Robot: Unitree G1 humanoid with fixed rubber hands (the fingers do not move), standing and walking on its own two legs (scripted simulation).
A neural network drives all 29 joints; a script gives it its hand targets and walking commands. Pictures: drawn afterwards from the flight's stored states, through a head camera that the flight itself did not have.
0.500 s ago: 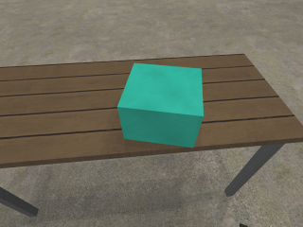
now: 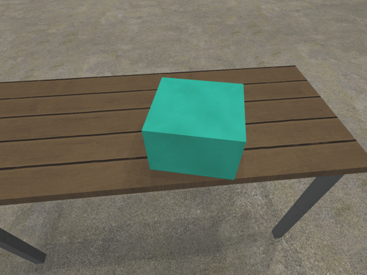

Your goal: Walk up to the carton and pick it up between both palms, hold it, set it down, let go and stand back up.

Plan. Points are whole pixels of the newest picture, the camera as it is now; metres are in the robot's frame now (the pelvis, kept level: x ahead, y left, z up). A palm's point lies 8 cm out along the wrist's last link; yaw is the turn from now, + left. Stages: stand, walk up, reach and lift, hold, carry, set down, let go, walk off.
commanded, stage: stand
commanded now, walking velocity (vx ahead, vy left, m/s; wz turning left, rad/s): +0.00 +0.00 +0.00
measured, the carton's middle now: (196, 126) +0.49 -0.03 +0.03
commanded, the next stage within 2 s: walk up in 0.96 s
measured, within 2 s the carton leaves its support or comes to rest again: neither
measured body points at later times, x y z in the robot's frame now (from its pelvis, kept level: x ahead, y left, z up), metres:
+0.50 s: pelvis +0.00 +0.00 +0.00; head +0.01 +0.00 +0.45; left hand +0.07 +0.26 -0.13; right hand +0.07 -0.26 -0.13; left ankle +0.01 +0.12 -0.73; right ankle +0.01 -0.13 -0.73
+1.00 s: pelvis +0.00 +0.00 +0.00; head +0.01 +0.00 +0.45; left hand +0.06 +0.26 -0.13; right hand +0.05 -0.26 -0.13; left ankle +0.01 +0.12 -0.73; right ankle +0.01 -0.13 -0.73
